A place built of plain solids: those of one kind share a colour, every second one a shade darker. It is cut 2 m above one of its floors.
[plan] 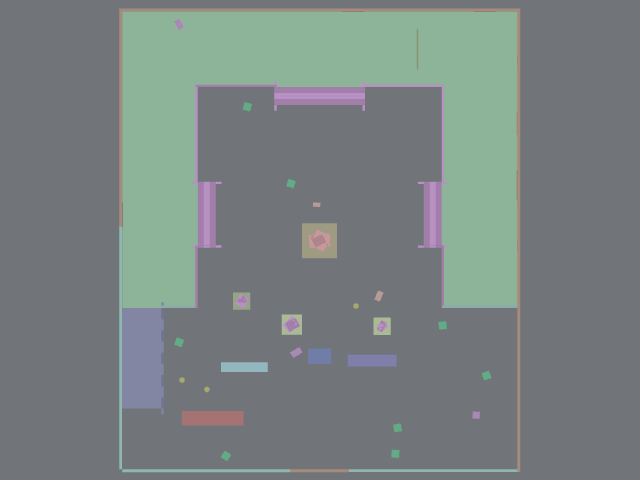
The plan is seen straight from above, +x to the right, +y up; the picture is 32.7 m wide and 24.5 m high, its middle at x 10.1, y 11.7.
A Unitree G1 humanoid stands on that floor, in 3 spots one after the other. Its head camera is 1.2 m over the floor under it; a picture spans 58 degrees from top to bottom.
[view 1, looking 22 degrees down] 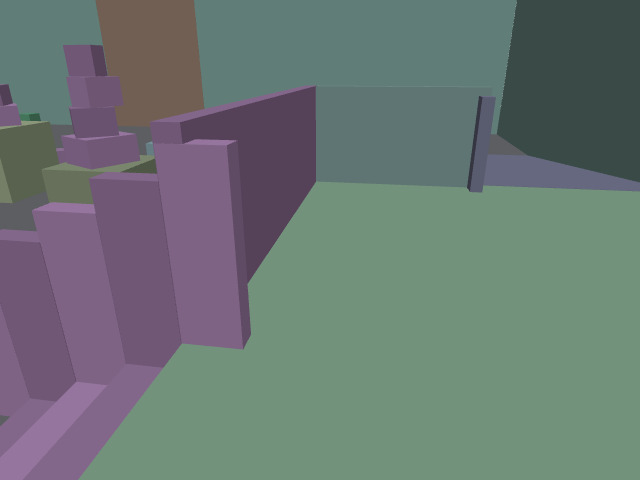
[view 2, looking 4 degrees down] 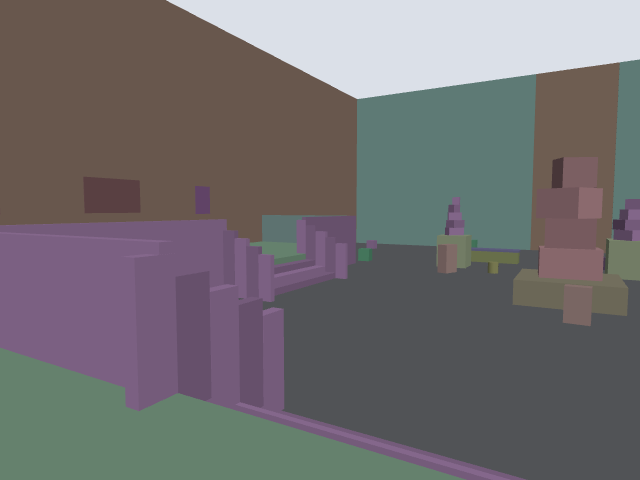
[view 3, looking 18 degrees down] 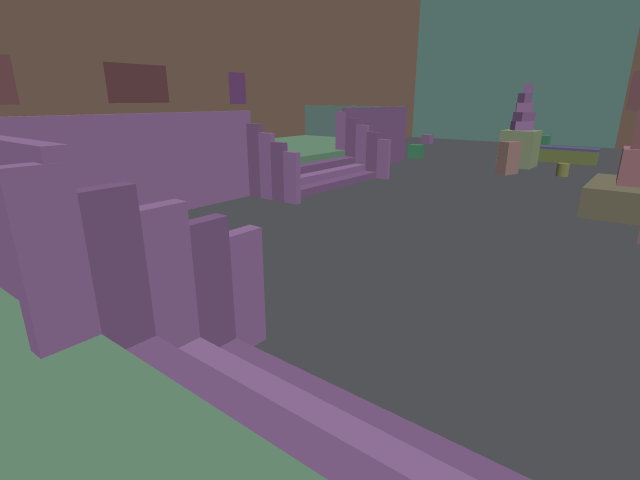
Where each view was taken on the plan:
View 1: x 2.96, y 12.99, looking -81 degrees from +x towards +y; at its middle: walk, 3.20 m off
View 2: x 10.08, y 21.44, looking -60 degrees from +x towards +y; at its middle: piece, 11.59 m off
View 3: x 10.08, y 20.41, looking -52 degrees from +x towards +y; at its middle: ground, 5.83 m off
